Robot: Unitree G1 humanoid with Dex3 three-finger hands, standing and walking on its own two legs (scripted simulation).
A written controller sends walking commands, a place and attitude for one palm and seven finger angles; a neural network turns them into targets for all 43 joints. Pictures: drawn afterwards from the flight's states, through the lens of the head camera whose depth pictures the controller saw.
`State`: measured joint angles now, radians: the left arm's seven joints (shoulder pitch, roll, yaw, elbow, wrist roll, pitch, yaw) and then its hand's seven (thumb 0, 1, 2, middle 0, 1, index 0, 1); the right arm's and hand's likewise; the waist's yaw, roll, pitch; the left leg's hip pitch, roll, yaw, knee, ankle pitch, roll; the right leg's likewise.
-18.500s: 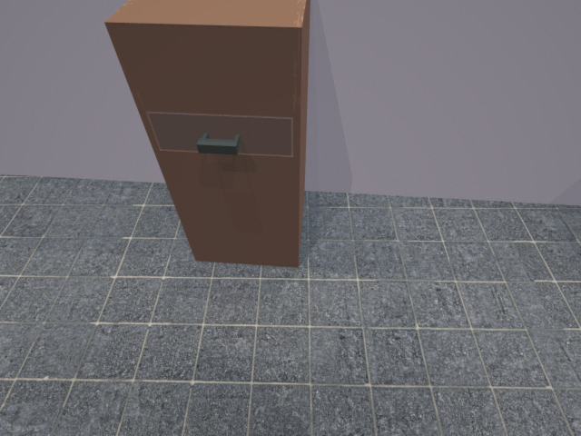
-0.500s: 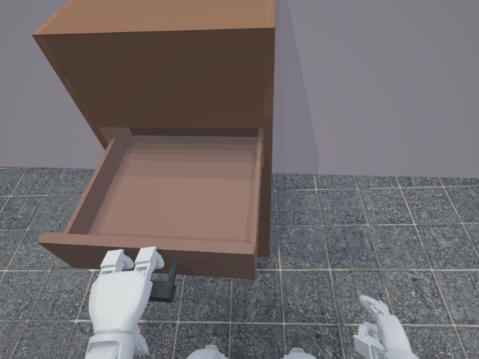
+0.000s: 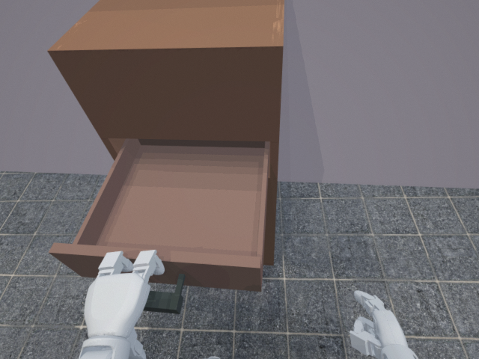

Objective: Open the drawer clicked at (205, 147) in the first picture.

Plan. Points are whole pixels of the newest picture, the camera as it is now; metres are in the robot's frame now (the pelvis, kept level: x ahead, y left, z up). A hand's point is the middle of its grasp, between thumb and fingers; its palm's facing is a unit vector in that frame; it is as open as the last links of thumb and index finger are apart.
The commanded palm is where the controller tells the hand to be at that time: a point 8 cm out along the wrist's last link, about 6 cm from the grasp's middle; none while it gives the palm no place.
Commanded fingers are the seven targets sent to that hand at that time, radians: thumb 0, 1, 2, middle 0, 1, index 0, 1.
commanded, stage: lift the hand off the handle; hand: left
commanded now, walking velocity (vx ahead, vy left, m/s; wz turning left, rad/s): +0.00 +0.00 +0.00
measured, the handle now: (154, 288) +0.25 +0.19 -0.06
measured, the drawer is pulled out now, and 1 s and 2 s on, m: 0.30 0.30 0.30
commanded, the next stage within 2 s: draw the hand back to the body in 1.26 s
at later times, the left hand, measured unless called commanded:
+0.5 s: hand (132, 290) +0.22 +0.19 +0.03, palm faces +0.04 -0.15 -0.99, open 13.8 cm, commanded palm +0.18 +0.19 +0.09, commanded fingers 0.00 -0.50 0.30 -0.30 -1.20 -0.30 -1.20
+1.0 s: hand (111, 284) +0.21 +0.20 +0.07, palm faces +0.06 -0.13 -0.99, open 13.9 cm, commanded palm +0.18 +0.20 +0.13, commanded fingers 0.00 -0.50 0.30 -0.30 -1.20 -0.30 -1.20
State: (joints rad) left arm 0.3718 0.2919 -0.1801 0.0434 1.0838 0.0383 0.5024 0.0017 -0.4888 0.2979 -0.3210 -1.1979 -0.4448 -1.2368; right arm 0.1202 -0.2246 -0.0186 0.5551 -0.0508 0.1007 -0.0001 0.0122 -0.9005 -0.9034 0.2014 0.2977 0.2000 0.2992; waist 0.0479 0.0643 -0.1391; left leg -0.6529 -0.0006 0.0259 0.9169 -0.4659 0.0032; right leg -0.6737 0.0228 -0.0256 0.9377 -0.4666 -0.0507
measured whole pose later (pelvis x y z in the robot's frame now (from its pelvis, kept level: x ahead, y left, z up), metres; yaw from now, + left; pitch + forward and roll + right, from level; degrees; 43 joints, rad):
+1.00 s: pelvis +0.01 +0.00 +0.03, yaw -1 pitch +6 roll +1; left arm 0.45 0.35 -0.12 -0.20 1.01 0.03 0.34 0.00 -0.49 0.30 -0.32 -1.20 -0.32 -1.20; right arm 0.12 -0.24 -0.01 0.55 -0.03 0.09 0.03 0.01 -0.90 -0.90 0.20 0.30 0.20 0.30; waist 0.08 0.08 -0.10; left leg -0.41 0.01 0.04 0.70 -0.39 0.00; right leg -0.44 0.04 -0.01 0.72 -0.38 -0.05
